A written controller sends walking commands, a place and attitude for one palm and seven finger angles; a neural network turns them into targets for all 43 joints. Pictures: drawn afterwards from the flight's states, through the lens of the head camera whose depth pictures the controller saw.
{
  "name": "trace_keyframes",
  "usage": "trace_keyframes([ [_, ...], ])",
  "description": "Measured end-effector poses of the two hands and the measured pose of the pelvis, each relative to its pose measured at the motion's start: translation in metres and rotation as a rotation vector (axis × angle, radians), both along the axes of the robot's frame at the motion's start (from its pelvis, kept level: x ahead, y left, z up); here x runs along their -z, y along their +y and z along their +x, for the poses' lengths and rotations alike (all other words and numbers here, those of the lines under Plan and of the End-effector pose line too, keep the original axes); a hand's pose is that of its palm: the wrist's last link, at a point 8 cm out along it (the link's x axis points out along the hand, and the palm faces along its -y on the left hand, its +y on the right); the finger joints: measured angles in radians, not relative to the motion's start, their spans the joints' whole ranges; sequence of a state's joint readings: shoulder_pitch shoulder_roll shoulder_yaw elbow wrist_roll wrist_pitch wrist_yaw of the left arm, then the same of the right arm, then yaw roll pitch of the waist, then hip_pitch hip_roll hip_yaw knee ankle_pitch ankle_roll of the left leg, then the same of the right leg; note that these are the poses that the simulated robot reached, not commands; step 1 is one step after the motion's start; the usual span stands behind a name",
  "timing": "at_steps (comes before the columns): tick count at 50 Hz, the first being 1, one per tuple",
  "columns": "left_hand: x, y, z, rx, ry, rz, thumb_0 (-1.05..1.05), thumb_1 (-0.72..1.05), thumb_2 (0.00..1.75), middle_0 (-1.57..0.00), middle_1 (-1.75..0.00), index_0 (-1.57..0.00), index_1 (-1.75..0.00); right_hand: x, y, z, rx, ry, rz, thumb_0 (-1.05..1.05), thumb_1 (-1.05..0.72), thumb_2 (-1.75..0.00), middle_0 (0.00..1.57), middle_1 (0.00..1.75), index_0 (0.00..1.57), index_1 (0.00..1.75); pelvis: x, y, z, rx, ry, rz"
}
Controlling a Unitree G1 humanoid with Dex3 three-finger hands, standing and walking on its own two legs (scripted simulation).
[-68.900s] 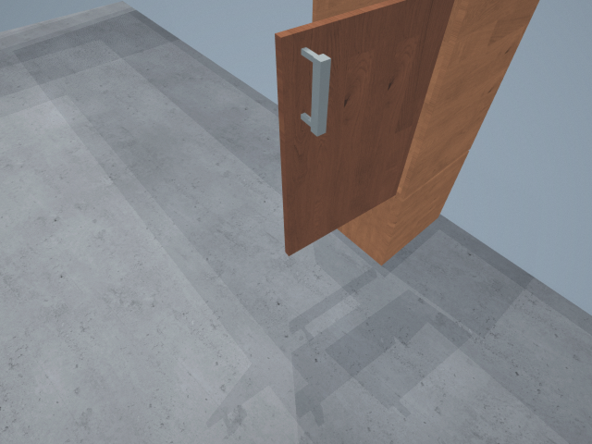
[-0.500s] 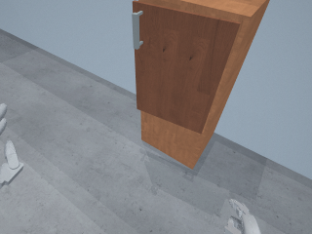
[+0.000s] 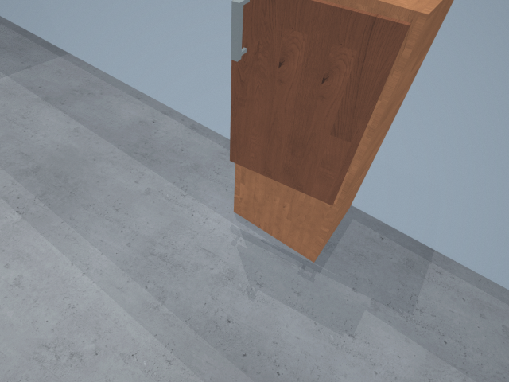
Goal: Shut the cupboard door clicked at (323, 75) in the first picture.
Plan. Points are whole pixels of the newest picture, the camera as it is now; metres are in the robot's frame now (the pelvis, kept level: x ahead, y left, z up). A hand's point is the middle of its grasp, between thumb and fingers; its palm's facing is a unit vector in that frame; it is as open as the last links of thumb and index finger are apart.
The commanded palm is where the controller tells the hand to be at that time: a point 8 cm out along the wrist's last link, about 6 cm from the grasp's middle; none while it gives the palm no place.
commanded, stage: let the arm hang, fingers relaxed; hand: left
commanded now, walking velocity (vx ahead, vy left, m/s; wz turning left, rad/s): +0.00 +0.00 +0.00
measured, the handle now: (240, 29) +0.87 +0.08 +0.15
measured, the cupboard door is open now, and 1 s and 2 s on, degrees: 7 7 7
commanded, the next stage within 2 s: look to check the result in 0.74 s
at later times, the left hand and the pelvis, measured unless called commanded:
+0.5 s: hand out of the picture -0.05 +0.16 -0.17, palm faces +0.04 -0.99 -0.17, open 7.4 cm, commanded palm none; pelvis +0.00 +0.01 +0.00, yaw -1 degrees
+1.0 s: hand out of the picture -0.03 +0.17 -0.17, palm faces +0.01 -0.98 -0.18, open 7.4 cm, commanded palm none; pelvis +0.01 +0.00 +0.01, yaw -1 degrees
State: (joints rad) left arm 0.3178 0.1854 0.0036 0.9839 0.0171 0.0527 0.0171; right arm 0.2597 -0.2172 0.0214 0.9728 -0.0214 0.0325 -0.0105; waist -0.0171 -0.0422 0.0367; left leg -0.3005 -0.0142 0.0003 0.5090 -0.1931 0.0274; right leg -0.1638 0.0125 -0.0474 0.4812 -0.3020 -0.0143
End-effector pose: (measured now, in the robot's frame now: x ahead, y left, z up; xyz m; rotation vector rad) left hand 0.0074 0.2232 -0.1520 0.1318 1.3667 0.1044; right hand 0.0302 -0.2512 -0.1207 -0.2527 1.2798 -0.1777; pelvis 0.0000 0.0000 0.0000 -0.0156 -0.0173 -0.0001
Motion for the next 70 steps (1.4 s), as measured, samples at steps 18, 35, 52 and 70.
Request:
trace_keyframes([
  [18, -0.016, 0.001, -0.09, -0.071, 0.217, 0.034, 0.01, 0.91, 0.9, -0.2, -0.3, -0.2, -0.3, 0.025, 0.06, -0.07, 0.104, 0.166, 0.148, 0.0, -0.91, -0.9, 0.2, 0.3, 0.2, 0.3, -0.005, 0.009, -0.004, 0.011, -0.016, 0.005],
  [35, -0.006, -0.019, -0.036, -0.036, 0.07, -0.016, 0.0, 0.91, 0.9, -0.2, -0.3, -0.2, -0.3, 0.022, 0.049, -0.065, 0.123, 0.129, 0.123, 0.0, -0.91, -0.9, 0.2, 0.3, 0.2, 0.3, -0.005, 0.005, -0.002, 0.018, -0.01, 0.011],
  [52, -0.012, -0.007, -0.038, -0.037, 0.125, 0.03, 0.0, 0.91, 0.9, -0.2, -0.3, -0.2, -0.3, 0.021, 0.04, -0.053, 0.116, 0.148, 0.118, 0.0, -0.91, -0.9, 0.19, 0.3, 0.2, 0.3, -0.006, 0.0, 0.008, 0.02, -0.008, 0.011],
  [70, -0.011, -0.019, -0.009, -0.031, 0.084, 0.016, 0.0, 0.91, 0.9, -0.2, -0.3, -0.2, -0.3, 0.02, 0.029, -0.022, 0.094, 0.106, 0.104, 0.0, -0.91, -0.9, 0.2, 0.3, 0.2, 0.3, -0.007, -0.005, 0.021, 0.021, -0.009, 0.015],
])
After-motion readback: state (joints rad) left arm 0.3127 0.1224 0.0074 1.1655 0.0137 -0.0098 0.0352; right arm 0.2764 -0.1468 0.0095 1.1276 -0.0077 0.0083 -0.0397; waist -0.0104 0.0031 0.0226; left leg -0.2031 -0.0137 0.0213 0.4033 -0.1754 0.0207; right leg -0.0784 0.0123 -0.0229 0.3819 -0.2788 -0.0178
